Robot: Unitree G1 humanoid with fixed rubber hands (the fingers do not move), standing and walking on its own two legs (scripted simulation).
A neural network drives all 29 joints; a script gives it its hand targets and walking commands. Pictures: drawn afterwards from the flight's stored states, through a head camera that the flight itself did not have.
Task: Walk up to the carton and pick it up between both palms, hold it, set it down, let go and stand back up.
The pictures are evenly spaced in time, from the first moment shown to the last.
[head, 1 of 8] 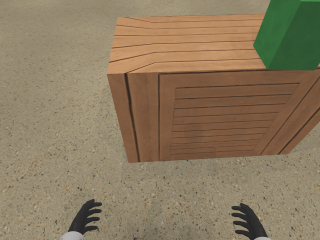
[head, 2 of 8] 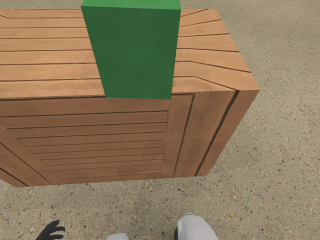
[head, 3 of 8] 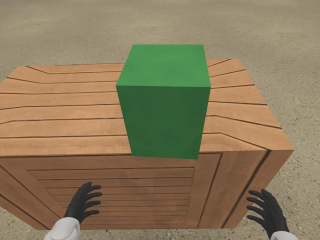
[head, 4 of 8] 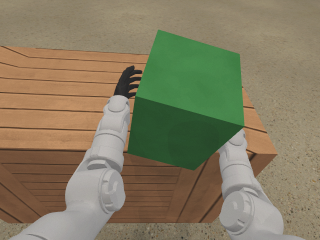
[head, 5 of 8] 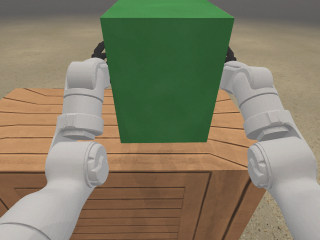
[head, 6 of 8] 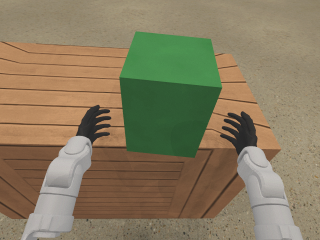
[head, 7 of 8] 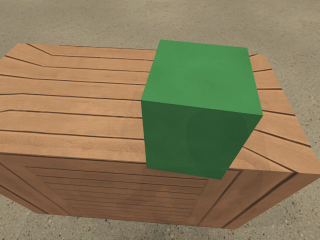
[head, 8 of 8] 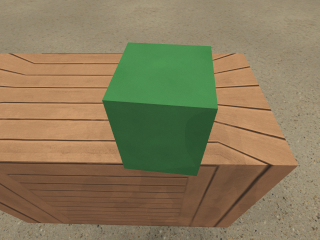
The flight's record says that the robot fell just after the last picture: no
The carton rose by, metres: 0.19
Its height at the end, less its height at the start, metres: +0.00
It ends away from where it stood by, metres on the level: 0.02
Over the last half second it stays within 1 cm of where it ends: yes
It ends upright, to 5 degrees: yes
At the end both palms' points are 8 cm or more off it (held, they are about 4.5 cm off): yes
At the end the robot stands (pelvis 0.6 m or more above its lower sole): yes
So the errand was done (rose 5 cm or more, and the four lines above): yes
